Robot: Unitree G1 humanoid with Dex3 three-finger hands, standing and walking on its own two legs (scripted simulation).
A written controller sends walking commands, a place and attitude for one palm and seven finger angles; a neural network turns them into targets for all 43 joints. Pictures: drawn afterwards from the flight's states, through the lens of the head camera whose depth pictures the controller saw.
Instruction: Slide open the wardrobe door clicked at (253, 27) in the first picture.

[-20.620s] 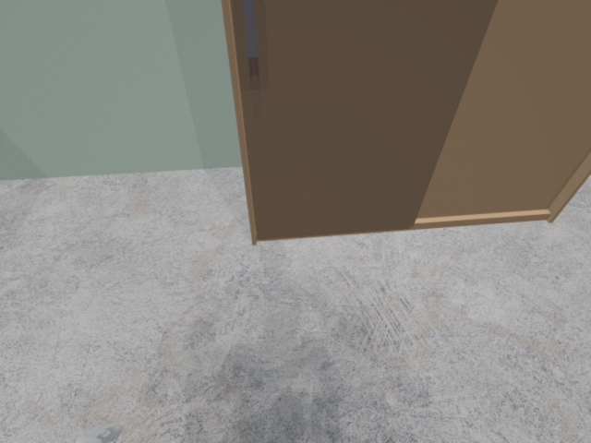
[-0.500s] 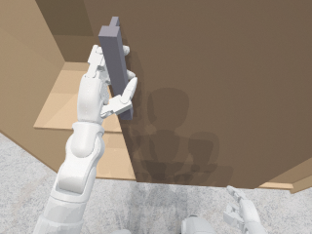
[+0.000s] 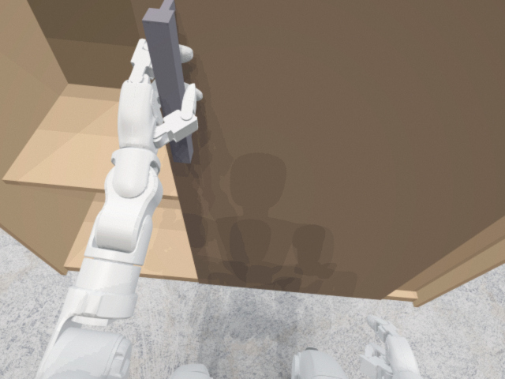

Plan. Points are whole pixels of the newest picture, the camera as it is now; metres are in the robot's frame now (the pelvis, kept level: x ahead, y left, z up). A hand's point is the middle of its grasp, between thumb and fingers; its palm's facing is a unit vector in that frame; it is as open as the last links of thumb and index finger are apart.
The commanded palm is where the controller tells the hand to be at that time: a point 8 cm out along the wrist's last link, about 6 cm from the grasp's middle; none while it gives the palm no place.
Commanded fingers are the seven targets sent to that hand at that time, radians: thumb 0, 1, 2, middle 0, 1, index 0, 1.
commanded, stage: step sideways, sliding the door along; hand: left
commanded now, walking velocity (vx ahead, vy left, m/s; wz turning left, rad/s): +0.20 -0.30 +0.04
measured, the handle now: (177, 91) +0.43 +0.18 +0.19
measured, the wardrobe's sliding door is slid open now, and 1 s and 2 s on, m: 0.53 0.53 0.51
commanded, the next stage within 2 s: stop walking and hold the door there in 0.02 s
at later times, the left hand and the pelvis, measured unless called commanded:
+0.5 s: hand (192, 110) +0.40 +0.15 +0.19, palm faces +0.39 -0.91 -0.13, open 6.4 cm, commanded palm +0.36 +0.18 +0.17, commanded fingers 0.00 0.90 0.90 -0.45 -1.40 -0.45 -1.40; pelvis +0.03 -0.09 -0.01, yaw -1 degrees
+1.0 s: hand (191, 111) +0.40 +0.15 +0.20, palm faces +0.41 -0.90 -0.15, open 6.2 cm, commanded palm +0.36 +0.19 +0.17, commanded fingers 0.00 0.90 0.90 -0.45 -1.40 -0.45 -1.40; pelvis +0.02 -0.10 +0.00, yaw -3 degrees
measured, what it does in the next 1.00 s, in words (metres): steps on the spot: right foot, then left foot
